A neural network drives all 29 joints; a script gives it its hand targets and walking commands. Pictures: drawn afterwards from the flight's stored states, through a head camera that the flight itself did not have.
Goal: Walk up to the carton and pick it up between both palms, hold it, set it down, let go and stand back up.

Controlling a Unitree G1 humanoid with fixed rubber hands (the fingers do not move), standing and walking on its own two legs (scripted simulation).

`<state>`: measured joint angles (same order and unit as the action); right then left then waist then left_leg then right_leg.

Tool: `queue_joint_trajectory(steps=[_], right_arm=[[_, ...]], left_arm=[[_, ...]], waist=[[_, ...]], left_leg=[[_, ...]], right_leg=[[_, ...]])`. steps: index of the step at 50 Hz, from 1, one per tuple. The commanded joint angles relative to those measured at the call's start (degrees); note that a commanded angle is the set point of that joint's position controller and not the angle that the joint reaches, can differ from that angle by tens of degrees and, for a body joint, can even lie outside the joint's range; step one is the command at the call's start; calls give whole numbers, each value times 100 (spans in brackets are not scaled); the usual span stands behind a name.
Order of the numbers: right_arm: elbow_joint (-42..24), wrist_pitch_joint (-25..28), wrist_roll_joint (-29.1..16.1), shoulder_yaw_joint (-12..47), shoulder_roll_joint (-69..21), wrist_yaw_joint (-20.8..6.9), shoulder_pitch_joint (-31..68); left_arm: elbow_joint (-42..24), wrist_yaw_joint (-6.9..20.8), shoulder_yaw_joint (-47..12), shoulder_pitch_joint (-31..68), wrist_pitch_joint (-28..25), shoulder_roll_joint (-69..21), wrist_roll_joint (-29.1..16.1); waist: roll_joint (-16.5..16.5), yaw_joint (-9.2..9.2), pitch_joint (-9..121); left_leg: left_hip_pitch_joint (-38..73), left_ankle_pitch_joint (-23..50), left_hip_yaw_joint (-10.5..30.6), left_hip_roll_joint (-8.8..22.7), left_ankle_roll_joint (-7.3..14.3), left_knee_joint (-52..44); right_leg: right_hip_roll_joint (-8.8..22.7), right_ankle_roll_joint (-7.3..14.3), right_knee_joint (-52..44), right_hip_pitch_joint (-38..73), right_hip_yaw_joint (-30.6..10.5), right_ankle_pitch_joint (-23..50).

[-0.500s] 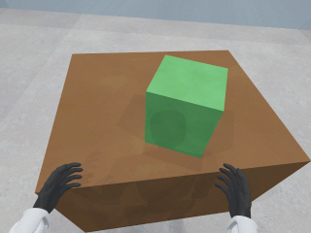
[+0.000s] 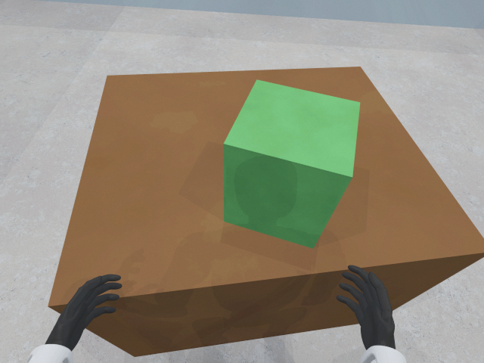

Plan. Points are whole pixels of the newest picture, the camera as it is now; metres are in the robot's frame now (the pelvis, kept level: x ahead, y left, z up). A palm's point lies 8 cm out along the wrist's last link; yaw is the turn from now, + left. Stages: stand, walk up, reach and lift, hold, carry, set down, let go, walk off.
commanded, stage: set down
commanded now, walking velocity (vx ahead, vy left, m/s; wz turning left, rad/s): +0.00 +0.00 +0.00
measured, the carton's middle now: (286, 167) +0.49 -0.11 +0.01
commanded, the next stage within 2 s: let go in 1.48 s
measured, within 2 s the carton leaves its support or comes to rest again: neither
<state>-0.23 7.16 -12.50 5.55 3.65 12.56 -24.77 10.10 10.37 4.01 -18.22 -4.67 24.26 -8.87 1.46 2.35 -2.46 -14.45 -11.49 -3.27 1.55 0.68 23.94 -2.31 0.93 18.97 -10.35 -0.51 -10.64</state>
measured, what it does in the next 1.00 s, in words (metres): stands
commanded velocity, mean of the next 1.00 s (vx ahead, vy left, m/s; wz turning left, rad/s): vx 0.00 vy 0.00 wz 0.00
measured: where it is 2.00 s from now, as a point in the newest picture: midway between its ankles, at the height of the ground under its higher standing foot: outside the picture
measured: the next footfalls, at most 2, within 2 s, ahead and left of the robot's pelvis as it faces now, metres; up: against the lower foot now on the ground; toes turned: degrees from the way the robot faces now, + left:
none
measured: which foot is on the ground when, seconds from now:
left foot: down 0.00-1.00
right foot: down 0.00-1.00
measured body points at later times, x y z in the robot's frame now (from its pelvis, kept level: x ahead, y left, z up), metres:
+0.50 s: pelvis +0.00 +0.00 +0.00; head +0.04 +0.02 +0.45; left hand +0.18 +0.26 -0.05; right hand +0.16 -0.21 -0.02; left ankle +0.01 +0.10 -0.75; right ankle -0.01 -0.11 -0.75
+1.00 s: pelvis +0.00 +0.00 +0.00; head +0.04 +0.01 +0.45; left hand +0.17 +0.25 -0.08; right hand +0.14 -0.22 -0.06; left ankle +0.01 +0.10 -0.75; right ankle -0.01 -0.11 -0.75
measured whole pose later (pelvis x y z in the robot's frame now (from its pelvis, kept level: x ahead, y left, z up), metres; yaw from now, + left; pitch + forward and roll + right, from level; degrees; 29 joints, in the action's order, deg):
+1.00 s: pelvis +0.00 +0.00 +0.00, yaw +0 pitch +2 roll -1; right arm 20.1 9.8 -7.9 0.9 7.7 2.4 -21.6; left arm 25.4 3.1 0.2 -16.6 -1.6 19.6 -6.2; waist 0.8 2.3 -2.5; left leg -14.4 -11.5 -3.2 1.8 0.5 23.9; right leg -2.6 1.1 19.0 -10.4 -0.5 -10.6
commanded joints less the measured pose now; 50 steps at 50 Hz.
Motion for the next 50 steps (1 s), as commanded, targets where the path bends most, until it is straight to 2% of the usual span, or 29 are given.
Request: queue_joint_trajectory(steps=[1,2,4,8,10,11,12,13,14,16,21,26,27,28,29,30,31,32,34,35,39,43,44,47,48,49,50], right_arm=[[35,389,554,-219,426,-113,-409],[120,409,545,-224,472,-132,-417],[364,440,561,-221,572,-213,-302],[388,494,605,-298,546,-246,-136],[386,506,626,-288,558,-279,-75],[711,489,646,-368,686,-349,-79],[522,516,640,-381,695,-334,-69],[636,510,627,-403,701,-359,-61],[658,496,652,-405,678,-355,-70],[810,493,671,-448,737,-443,65],[728,467,665,-466,794,-506,102],[1132,339,688,-456,940,-633,281],[1081,340,731,-524,964,-653,278],[1131,339,722,-525,969,-679,350],[1103,351,771,-546,988,-686,277],[1276,346,770,-572,1075,-738,380],[1146,359,777,-562,1004,-734,454],[1199,364,772,-611,1027,-755,399],[1231,376,804,-594,1038,-810,477],[1293,382,784,-617,1057,-830,505],[1582,334,823,-671,1165,-929,640],[1720,421,907,-711,1088,-989,796],[1894,389,936,-695,1072,-1033,938],[2003,425,959,-724,1108,-1123,1034],[2245,444,996,-768,1129,-1142,1109],[2264,487,1013,-759,1144,-1136,1078],[2339,472,1029,-727,1143,-1140,1137]], left_arm=[[-287,5,180,-357,-263,332,-21],[-236,-3,192,-313,-264,319,-1],[-145,-55,137,-330,-259,200,71],[86,-44,114,-172,-244,262,20],[7,-93,118,-142,-249,277,32],[187,-137,56,-219,-209,144,137],[185,-127,51,-149,-238,237,43],[216,-141,57,-157,-220,218,75],[393,-123,26,-173,-208,191,70],[436,-199,-10,-93,-171,136,124],[463,-248,-78,3,-170,227,90],[838,-318,-167,149,-33,112,180],[838,-347,-181,156,-24,115,170],[828,-365,-199,230,-27,115,171],[741,-401,-212,147,-34,111,163],[875,-431,-225,185,-6,53,196],[708,-457,-196,297,-34,138,155],[682,-485,-220,254,-24,105,185],[838,-506,-223,241,-14,92,183],[858,-535,-246,291,1,58,174],[1146,-585,-282,337,114,-50,267],[1013,-683,-250,482,149,-78,248],[1198,-709,-327,571,189,-156,261],[1054,-818,-329,600,224,-209,317],[1178,-826,-305,672,265,-203,313],[1276,-822,-288,559,283,-207,304],[1368,-817,-253,603,316,-197,348]], waist=[[-615,-663,505],[-671,-636,552],[-783,-695,551],[-627,-651,607],[-669,-693,581],[-787,-678,481],[-656,-631,615],[-698,-636,599],[-586,-579,513],[-744,-648,544],[-627,-611,544],[-693,-565,431],[-597,-566,468],[-680,-579,437],[-622,-538,482],[-706,-556,469],[-647,-596,545],[-701,-549,544],[-585,-588,545],[-664,-537,546],[-674,-530,425],[-667,-541,505],[-684,-518,433],[-758,-539,544],[-762,-517,486],[-592,-506,627],[-582,-555,533]], left_leg=[[2083,1665,419,160,-356,-4],[2078,1679,421,149,-365,-36],[2075,1702,446,158,-398,-72],[1959,1427,397,94,-337,-60],[1832,1374,385,105,-338,-117],[1842,1402,410,102,-372,-159],[1802,1358,373,73,-340,-104],[1780,1310,384,91,-335,-150],[1814,1238,384,61,-317,-146],[1747,1191,374,73,-330,-196],[1610,1173,356,60,-308,-217],[1481,906,339,51,-309,-285],[1500,883,336,62,-299,-306],[1438,813,307,55,-300,-329],[1420,858,330,43,-318,-327],[1442,952,314,72,-352,-330],[1418,905,288,64,-327,-314],[1451,917,329,78,-347,-345],[1350,905,297,41,-334,-309],[1360,934,294,63,-338,-335],[1391,837,270,55,-355,-391],[1477,894,244,32,-370,-380],[1409,814,285,71,-378,-392],[1470,910,271,73,-406,-403],[1438,855,248,70,-404,-416],[1502,901,227,43,-365,-360],[1511,884,203,36,-360,-380]], right_leg=[[154,204,-467,-437,24,679],[157,199,-446,-364,15,709],[126,217,-421,-436,73,627],[189,181,-439,-387,33,533],[194,173,-391,-300,36,520],[139,205,-388,-353,86,478],[177,174,-379,-319,49,565],[161,168,-358,-242,74,535],[204,160,-410,-284,35,490],[174,186,-369,-324,98,380],[222,153,-343,-218,42,499],[249,162,-332,-188,46,252],[236,154,-327,-208,46,252],[261,163,-333,-206,49,176],[245,165,-305,-155,61,288],[224,183,-274,-178,89,305],[253,141,-286,-166,29,291],[241,165,-271,-123,73,297],[251,163,-232,-128,42,348],[252,177,-224,-114,44,396],[218,178,-270,-279,104,169],[219,155,-265,-338,118,190],[207,177,-249,-415,127,70],[179,189,-224,-397,175,95],[168,187,-233,-444,182,62],[183,167,-226,-378,176,194],[201,148,-235,-431,153,159]])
